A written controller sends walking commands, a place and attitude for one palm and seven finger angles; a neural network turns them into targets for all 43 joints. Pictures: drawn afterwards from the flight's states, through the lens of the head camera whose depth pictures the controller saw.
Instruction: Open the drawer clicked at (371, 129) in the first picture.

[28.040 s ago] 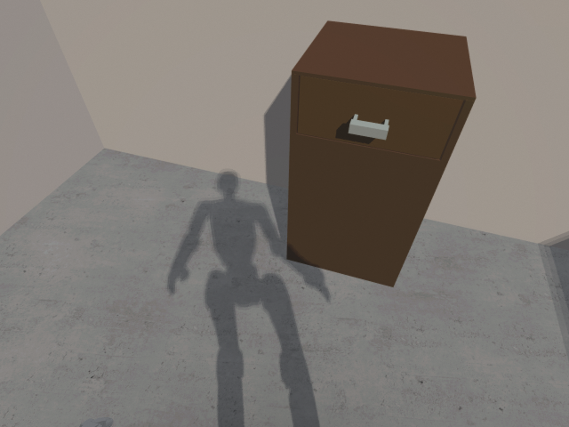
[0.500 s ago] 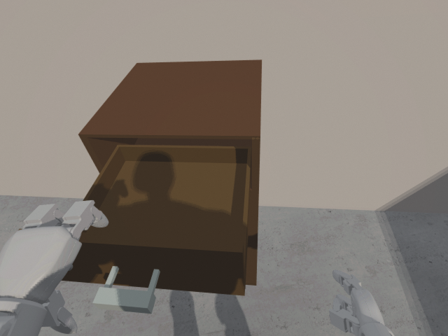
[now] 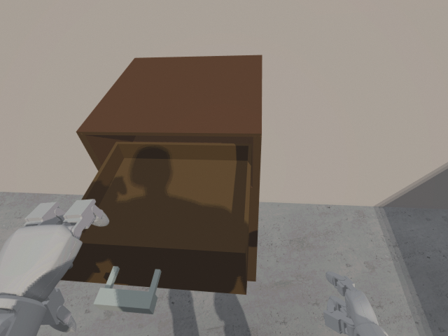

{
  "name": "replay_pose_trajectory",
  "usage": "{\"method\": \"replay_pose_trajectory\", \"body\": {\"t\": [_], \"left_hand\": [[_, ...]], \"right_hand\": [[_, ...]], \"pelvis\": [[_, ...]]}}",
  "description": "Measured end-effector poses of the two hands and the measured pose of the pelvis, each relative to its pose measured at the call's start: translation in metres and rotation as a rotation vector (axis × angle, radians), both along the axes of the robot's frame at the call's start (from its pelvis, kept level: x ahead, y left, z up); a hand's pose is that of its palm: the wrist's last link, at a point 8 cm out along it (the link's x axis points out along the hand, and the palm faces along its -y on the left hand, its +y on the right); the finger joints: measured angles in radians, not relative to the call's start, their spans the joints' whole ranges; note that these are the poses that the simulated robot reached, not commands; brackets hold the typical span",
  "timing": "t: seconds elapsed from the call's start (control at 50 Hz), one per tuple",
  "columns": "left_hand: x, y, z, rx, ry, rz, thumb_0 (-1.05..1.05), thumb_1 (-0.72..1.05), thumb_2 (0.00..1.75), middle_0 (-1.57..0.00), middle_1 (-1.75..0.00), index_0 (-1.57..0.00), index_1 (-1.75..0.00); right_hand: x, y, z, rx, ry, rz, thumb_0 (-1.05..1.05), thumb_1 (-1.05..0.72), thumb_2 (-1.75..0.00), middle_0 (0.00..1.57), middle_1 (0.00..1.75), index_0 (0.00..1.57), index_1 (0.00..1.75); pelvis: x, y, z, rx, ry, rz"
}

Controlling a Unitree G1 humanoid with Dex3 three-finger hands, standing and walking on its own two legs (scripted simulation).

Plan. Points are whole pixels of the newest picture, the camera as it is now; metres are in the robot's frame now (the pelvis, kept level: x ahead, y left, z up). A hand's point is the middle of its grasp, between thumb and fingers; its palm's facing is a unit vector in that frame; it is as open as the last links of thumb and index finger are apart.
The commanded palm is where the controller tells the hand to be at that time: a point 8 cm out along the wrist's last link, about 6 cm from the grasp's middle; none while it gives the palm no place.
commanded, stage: draw the hand back to the body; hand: left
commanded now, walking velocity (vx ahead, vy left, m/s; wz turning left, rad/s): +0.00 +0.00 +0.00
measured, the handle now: (131, 287) +0.19 +0.22 -0.02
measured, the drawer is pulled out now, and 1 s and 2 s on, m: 0.30 0.30 0.30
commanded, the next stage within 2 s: step back with the hand held close in 1.26 s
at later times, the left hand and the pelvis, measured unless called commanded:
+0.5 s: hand (92, 244) +0.18 +0.22 +0.15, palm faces +0.40 -0.83 -0.39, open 13.3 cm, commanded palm +0.13 +0.26 +0.18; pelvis +0.01 -0.01 +0.00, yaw +2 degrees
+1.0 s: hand (91, 250) +0.17 +0.21 +0.16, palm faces +0.43 -0.80 -0.41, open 9.1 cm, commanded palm +0.13 +0.25 +0.18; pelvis +0.01 -0.04 +0.00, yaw +2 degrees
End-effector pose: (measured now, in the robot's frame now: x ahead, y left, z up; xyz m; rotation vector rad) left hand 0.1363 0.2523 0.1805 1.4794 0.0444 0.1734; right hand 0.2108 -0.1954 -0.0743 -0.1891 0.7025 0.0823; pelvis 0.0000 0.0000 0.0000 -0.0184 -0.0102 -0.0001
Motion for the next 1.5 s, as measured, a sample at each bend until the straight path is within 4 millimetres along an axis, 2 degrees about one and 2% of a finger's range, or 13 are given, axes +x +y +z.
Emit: {"method": "replay_pose_trajectory", "body": {"t": [0.12,0.28,0.34,0.38,0.44,0.5,0.66,0.82,1.0,1.16,1.38,1.5], "left_hand": [[-0.002,0.006,-0.003,-0.007,0.022,0.025,0.00,-0.49,0.30,-0.32,-1.20,-0.32,-1.20],[-0.004,0.002,-0.004,0.000,0.021,0.006,0.00,-0.49,0.30,-0.32,-1.20,-0.32,-1.20],[-0.002,0.005,-0.010,-0.514,-0.108,0.028,0.00,-0.48,0.30,-0.32,-1.19,-0.32,-1.19],[-0.001,0.005,-0.016,-0.744,-0.190,0.057,0.00,-0.46,0.31,-0.32,-1.18,-0.32,-1.18],[0.003,0.004,-0.017,-0.919,-0.305,0.059,0.00,-0.41,0.33,-0.31,-1.14,-0.31,-1.15],[0.007,0.001,-0.010,-0.985,-0.385,0.030,0.00,-0.34,0.36,-0.31,-1.10,-0.30,-1.10],[0.017,-0.002,0.001,-0.974,-0.397,0.006,0.00,-0.09,0.47,-0.28,-0.94,-0.28,-0.94],[0.008,-0.007,-0.002,-0.955,-0.348,0.043,0.00,0.18,0.59,-0.26,-0.76,-0.26,-0.76],[-0.004,-0.007,-0.005,-0.963,-0.385,0.090,0.01,0.49,0.72,-0.24,-0.56,-0.24,-0.56],[-0.008,-0.014,-0.004,-0.977,-0.390,0.074,0.01,0.75,0.83,-0.22,-0.39,-0.22,-0.39],[-0.010,-0.014,-0.005,-0.972,-0.377,0.078,0.02,0.87,0.89,-0.21,-0.31,-0.21,-0.31],[-0.006,-0.004,0.001,-0.913,-0.384,0.037,0.02,0.89,0.89,-0.21,-0.30,-0.21,-0.30]], "right_hand": [[0.004,-0.003,0.001,-0.009,-0.006,-0.002,0.02,-0.90,-0.90,0.20,0.30,0.20,0.30],[0.008,-0.007,0.003,-0.025,-0.012,-0.003,0.01,-0.90,-0.90,0.20,0.30,0.20,0.30],[0.005,-0.006,0.006,-0.006,-0.071,-0.045,0.02,-0.90,-0.90,0.20,0.30,0.20,0.30],[0.000,-0.006,0.008,-0.004,-0.098,-0.069,0.02,-0.90,-0.90,0.20,0.30,0.20,0.30],[-0.009,-0.007,0.009,-0.020,-0.107,-0.077,0.01,-0.90,-0.90,0.20,0.30,0.20,0.30],[-0.016,-0.010,0.008,-0.034,-0.102,-0.074,0.01,-0.90,-0.90,0.20,0.30,0.20,0.30],[-0.022,-0.030,0.000,-0.035,-0.073,-0.107,0.02,-0.90,-0.90,0.20,0.30,0.21,0.30],[-0.017,-0.047,-0.002,-0.035,-0.072,-0.137,0.02,-0.90,-0.90,0.20,0.30,0.20,0.30],[-0.012,-0.051,0.002,-0.030,-0.099,-0.126,0.02,-0.90,-0.90,0.20,0.30,0.20,0.30],[-0.015,-0.049,0.005,-0.016,-0.115,-0.115,0.02,-0.90,-0.90,0.20,0.30,0.20,0.30],[-0.027,-0.052,0.000,-0.018,-0.089,-0.121,0.02,-0.90,-0.90,0.20,0.30,0.20,0.30],[-0.037,-0.057,-0.002,-0.046,-0.038,-0.136,0.02,-0.90,-0.90,0.20,0.30,0.20,0.30]], "pelvis": [[0.001,-0.001,0.000,-0.001,0.005,0.002],[0.002,-0.002,-0.001,-0.002,0.010,0.006],[0.001,-0.003,-0.001,0.002,-0.017,0.013],[0.003,-0.005,0.000,0.007,-0.028,0.016],[0.008,-0.010,0.001,0.012,-0.034,0.023],[0.013,-0.015,0.001,0.012,-0.041,0.027],[0.014,-0.021,0.003,0.012,-0.039,0.023],[0.011,-0.028,0.004,0.016,-0.030,0.022],[0.006,-0.036,0.004,0.018,-0.042,0.031],[0.001,-0.040,0.004,0.019,-0.054,0.032],[-0.004,-0.040,0.005,0.018,-0.056,0.029],[-0.010,-0.036,0.004,0.002,-0.003,0.038]]}}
